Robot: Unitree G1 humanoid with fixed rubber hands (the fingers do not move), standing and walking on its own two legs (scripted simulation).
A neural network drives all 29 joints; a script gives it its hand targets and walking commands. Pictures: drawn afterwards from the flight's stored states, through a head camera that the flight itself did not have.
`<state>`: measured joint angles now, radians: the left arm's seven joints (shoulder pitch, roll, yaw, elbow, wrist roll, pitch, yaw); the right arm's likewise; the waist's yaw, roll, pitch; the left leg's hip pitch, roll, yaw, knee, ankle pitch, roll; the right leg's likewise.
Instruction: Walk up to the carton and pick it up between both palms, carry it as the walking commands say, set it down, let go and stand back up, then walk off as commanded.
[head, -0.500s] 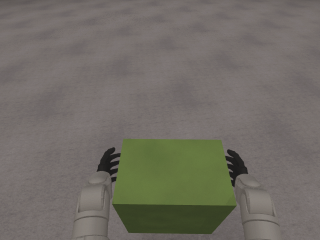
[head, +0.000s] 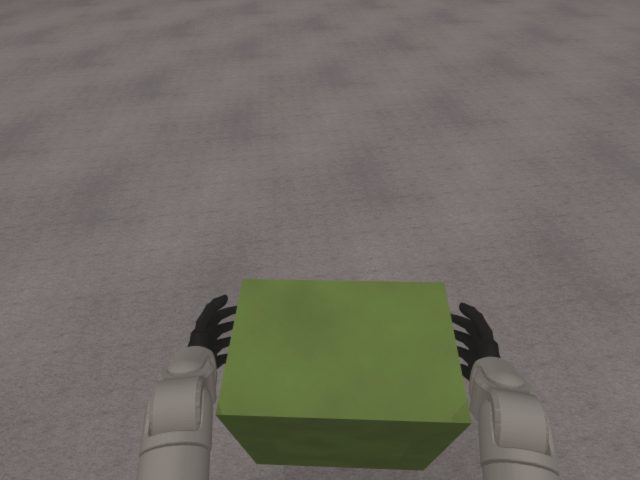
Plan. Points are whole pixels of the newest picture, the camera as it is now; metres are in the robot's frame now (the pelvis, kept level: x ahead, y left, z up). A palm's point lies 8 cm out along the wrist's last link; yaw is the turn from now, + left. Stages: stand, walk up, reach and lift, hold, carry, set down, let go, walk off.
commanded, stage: set down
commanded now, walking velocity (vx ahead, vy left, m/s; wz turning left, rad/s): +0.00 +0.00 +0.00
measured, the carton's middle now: (340, 382) +0.27 +0.00 -0.04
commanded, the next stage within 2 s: none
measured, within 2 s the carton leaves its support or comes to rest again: neither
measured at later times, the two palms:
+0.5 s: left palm (216, 355) +0.30 +0.17 -0.02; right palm (463, 371) +0.28 -0.17 -0.02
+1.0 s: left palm (225, 370) +0.32 +0.18 -0.10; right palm (441, 376) +0.31 -0.17 -0.11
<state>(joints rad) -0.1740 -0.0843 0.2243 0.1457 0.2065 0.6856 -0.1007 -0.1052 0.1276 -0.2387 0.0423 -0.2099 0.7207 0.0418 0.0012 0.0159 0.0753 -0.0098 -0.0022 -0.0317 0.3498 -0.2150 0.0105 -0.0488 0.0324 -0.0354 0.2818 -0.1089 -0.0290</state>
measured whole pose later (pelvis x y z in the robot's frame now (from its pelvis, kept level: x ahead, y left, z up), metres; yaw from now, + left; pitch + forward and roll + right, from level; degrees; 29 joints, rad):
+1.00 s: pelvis -0.04 +0.01 -0.06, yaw +0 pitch +20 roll +0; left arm -0.52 -0.07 0.44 0.51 0.26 0.34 -0.11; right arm -0.48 0.12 -0.43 0.43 -0.29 0.36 0.06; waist 0.00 0.01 -0.02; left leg -0.87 -0.03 -0.02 0.86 -0.34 0.02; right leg -0.92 0.01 -0.03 0.80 -0.23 -0.02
